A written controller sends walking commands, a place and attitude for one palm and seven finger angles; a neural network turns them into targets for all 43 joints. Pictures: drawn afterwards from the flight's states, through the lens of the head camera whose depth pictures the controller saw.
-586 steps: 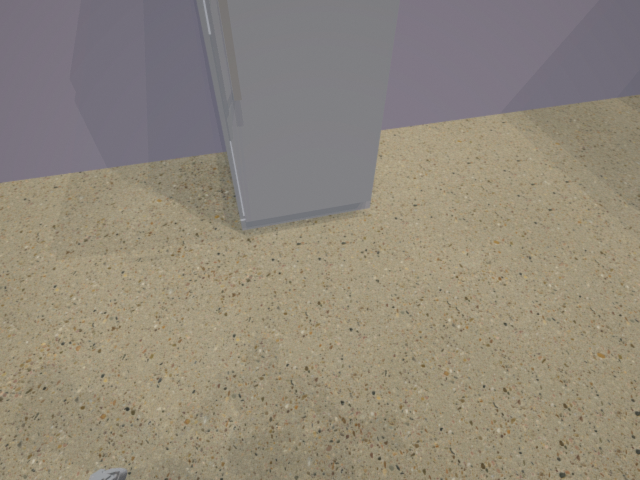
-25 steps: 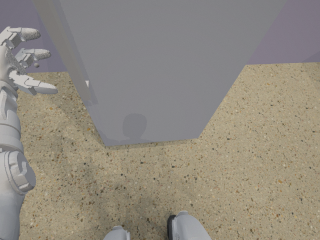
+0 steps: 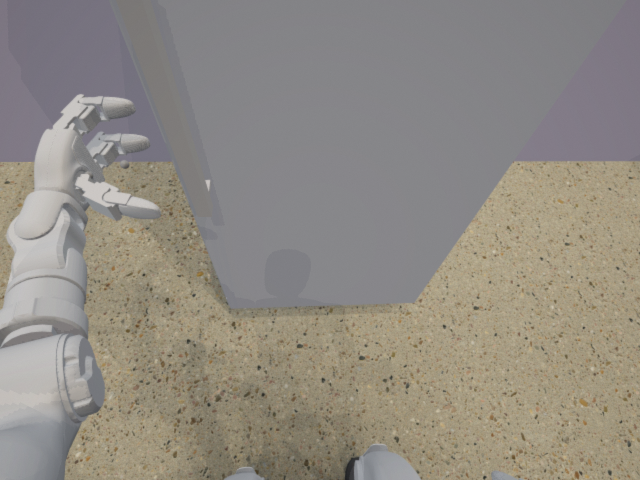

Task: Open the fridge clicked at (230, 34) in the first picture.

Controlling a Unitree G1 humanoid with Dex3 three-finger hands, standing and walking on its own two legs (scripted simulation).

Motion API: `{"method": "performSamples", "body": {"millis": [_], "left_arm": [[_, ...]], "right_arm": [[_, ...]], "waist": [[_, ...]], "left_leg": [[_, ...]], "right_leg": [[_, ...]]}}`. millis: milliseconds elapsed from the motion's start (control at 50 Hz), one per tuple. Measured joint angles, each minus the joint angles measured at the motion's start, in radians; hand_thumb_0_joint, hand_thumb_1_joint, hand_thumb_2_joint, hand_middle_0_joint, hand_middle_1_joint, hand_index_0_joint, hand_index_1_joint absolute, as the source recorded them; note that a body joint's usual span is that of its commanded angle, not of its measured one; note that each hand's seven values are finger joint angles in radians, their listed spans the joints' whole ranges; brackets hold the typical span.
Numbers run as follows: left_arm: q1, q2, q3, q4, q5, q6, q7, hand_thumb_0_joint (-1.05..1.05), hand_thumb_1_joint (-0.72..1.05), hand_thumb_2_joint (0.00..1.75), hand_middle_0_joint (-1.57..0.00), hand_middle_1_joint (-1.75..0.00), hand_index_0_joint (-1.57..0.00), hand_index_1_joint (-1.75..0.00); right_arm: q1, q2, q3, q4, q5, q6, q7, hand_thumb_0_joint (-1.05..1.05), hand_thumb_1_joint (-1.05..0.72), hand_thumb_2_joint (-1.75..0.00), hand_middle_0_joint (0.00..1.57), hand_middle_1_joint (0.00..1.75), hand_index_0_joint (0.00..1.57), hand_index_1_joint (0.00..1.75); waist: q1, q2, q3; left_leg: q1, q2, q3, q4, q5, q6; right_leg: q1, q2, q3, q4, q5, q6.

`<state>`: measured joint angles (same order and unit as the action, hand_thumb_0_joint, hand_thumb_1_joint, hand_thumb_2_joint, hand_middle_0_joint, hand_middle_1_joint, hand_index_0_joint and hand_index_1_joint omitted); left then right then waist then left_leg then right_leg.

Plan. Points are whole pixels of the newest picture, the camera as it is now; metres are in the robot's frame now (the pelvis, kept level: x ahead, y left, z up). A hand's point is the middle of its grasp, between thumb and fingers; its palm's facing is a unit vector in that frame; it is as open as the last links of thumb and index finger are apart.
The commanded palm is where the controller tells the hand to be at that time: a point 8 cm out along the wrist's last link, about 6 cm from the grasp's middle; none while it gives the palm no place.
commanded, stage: move the hooked fingers beside the handle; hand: left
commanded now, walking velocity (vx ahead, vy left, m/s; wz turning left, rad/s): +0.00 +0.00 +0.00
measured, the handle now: (177, 107) +0.54 +0.17 +0.12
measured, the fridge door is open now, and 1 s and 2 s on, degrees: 0 0 0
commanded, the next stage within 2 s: feel for the door with the fingertips in 0.20 s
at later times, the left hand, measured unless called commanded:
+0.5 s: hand (140, 160) +0.47 +0.21 +0.10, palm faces -0.01 -1.00 -0.01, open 13.9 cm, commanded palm +0.45 +0.25 +0.10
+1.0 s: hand (154, 149) +0.49 +0.19 +0.10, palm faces +0.01 -1.00 -0.01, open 13.9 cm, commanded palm +0.46 +0.24 +0.10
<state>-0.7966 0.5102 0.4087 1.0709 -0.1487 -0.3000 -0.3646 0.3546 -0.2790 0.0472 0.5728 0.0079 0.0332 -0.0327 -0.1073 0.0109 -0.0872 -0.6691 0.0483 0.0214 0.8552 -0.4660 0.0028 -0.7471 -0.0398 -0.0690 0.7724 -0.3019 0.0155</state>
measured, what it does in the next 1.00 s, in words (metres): stands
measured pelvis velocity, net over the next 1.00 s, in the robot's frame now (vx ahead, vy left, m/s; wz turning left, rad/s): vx -0.01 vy -0.01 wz -0.01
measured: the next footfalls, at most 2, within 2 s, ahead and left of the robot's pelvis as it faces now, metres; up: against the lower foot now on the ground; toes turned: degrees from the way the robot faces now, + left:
none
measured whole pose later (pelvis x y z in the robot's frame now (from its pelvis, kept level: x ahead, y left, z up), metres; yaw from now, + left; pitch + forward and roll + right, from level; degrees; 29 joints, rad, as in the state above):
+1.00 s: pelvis -0.01 -0.01 +0.00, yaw -1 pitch +17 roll -1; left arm -0.89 0.52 0.42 1.16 -0.11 -0.33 -0.30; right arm 0.40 -0.28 0.05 0.59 0.00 0.02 -0.02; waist -0.14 0.02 -0.08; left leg -0.71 0.05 0.03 0.87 -0.46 0.00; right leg -0.80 -0.03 -0.06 0.79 -0.29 0.01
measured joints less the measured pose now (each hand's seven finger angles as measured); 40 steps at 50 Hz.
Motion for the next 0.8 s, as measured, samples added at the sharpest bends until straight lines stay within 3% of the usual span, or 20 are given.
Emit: {"method": "performSamples", "body": {"millis": [280,400,520,720,800], "left_arm": [[-0.033,0.025,0.012,0.028,0.008,-0.018,-0.002,-0.01,-0.5,0.3,-0.3,-1.2,-0.3,-1.2],[-0.04,0.052,0.027,0.047,0.014,-0.016,-0.002,-0.01,-0.5,0.3,-0.3,-1.2,-0.3,-1.2],[-0.039,0.02,0.009,0.029,-0.004,-0.025,0.004,-0.01,-0.5,0.3,-0.3,-1.2,-0.3,-1.2],[-0.049,-0.021,-0.002,0.032,0.032,-0.029,0.073,-0.01,-0.5,0.3,-0.3,-1.2,-0.3,-1.2],[-0.071,-0.013,0.005,0.059,0.05,-0.035,0.087,-0.01,-0.5,0.3,-0.3,-1.2,-0.31,-1.2]], "right_arm": [[0.023,-0.003,0.004,0.01,0.0,0.002,-0.002,0.01,-0.91,-0.9,0.2,0.29,0.2,0.3],[0.047,-0.008,0.003,0.018,0.001,0.003,-0.006,0.01,-0.91,-0.9,0.2,0.3,0.2,0.3],[0.069,-0.013,-0.005,0.033,0.001,0.001,-0.003,0.01,-0.91,-0.9,0.2,0.29,0.2,0.3],[0.051,-0.005,-0.006,0.019,-0.005,-0.009,0.005,0.01,-0.91,-0.9,0.2,0.29,0.2,0.3],[0.039,0.0,-0.001,0.016,-0.006,-0.012,0.005,0.01,-0.91,-0.9,0.2,0.29,0.2,0.3]], "waist": [[-0.011,0.002,0.012],[-0.029,0.0,0.02],[-0.027,0.001,0.016],[-0.038,-0.001,0.015],[-0.043,0.0,0.016]], "left_leg": [[-0.025,0.004,-0.001,0.014,0.006,-0.007],[-0.032,0.008,0.001,0.013,0.011,-0.009],[-0.03,0.008,0.002,0.007,0.015,-0.01],[-0.031,0.006,0.008,0.006,0.017,-0.008],[-0.035,0.005,0.009,0.01,0.014,-0.008]], "right_leg": [[-0.029,0.003,0.001,0.019,0.003,-0.009],[-0.037,0.008,0.002,0.018,0.01,-0.012],[-0.035,0.009,0.003,0.011,0.014,-0.013],[-0.04,0.007,0.01,0.014,0.016,-0.011],[-0.046,0.007,0.012,0.02,0.013,-0.01]]}}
